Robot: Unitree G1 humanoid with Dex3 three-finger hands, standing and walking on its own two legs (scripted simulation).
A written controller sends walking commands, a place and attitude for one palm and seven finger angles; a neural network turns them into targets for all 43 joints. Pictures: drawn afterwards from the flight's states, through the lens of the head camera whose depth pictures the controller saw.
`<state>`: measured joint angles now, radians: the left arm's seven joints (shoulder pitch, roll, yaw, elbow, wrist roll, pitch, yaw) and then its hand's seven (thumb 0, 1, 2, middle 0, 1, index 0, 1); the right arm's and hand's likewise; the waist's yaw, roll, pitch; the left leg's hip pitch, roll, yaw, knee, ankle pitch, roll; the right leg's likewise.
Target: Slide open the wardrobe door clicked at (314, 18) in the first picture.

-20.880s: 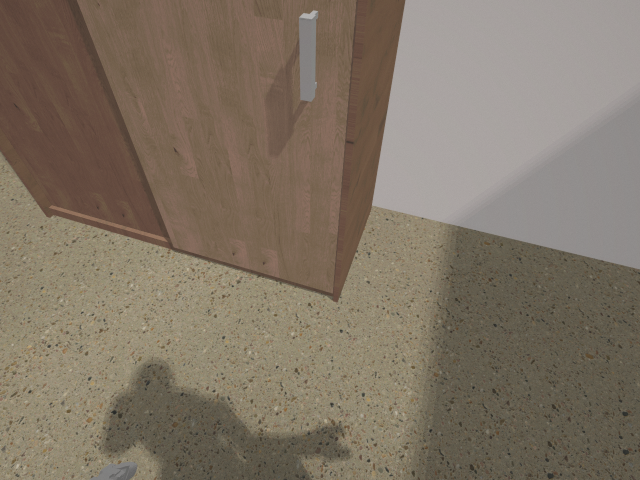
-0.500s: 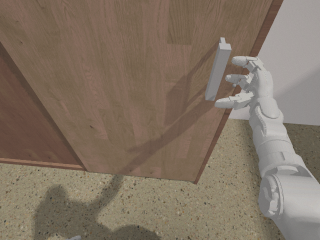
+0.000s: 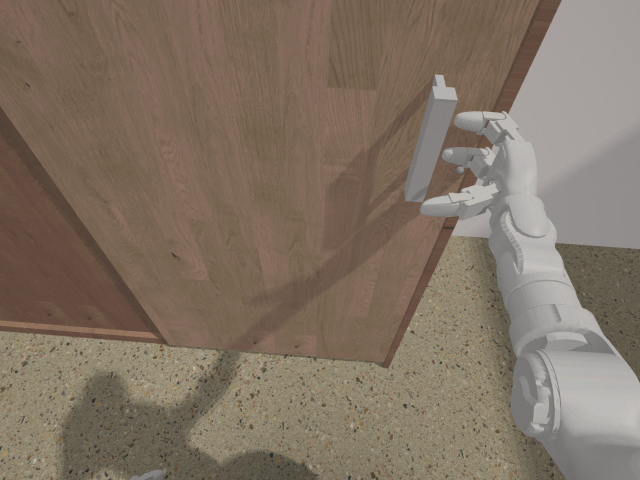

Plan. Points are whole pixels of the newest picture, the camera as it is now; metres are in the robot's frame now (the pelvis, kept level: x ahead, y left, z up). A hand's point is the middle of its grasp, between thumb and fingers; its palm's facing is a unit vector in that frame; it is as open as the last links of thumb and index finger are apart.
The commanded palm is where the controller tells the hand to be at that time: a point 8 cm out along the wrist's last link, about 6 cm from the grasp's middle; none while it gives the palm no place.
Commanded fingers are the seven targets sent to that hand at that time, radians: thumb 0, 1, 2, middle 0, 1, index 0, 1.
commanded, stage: slide the fingers in behind the handle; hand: right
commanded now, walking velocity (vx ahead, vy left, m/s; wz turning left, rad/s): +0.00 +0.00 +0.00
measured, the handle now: (425, 141) +0.52 -0.06 +0.15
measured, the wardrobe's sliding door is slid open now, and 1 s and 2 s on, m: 0.00 0.00 0.00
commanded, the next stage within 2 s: move the hooked fingers beside the handle in 0.78 s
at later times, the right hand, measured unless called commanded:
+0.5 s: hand (444, 175) +0.46 -0.08 +0.15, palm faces -0.05 +1.00 -0.02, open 14.0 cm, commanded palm +0.43 -0.13 +0.15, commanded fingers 0.00 0.50 -0.30 0.30 1.20 0.30 1.20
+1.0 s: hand (434, 175) +0.46 -0.07 +0.15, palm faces -0.03 +1.00 +0.00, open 14.2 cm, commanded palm +0.43 -0.12 +0.15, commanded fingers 0.00 0.50 -0.30 0.30 1.20 0.30 1.20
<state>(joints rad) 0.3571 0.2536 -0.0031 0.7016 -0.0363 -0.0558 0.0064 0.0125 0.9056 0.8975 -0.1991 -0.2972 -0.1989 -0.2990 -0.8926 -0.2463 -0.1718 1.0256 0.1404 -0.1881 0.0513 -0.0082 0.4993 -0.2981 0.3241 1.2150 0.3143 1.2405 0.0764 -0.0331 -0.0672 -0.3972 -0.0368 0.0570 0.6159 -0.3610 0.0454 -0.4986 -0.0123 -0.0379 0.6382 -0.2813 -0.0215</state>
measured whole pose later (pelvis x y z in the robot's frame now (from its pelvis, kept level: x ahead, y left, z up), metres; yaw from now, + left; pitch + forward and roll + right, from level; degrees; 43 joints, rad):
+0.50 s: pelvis -0.01 +0.00 +0.00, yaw +0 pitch +6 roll +0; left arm 0.37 0.25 0.00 0.69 -0.04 -0.04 0.01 0.01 0.91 0.90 -0.20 -0.30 -0.20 -0.30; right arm -0.84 -0.20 -0.14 0.95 0.13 -0.16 0.02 -0.01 0.50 -0.30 0.30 1.20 0.30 1.20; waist 0.08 -0.03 -0.07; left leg -0.37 -0.04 0.05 0.61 -0.35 0.05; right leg -0.46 -0.02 -0.04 0.63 -0.27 -0.02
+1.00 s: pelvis +0.00 +0.00 +0.00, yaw +0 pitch +7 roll +0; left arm 0.35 0.24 0.00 0.71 -0.03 -0.06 0.00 0.01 0.91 0.90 -0.20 -0.30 -0.20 -0.30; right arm -0.84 -0.16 -0.11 0.94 0.14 -0.17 -0.04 -0.01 0.50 -0.30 0.27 1.20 0.26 1.19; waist 0.06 -0.03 -0.07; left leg -0.37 -0.04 0.06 0.61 -0.36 0.05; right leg -0.46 -0.01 -0.04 0.62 -0.27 -0.02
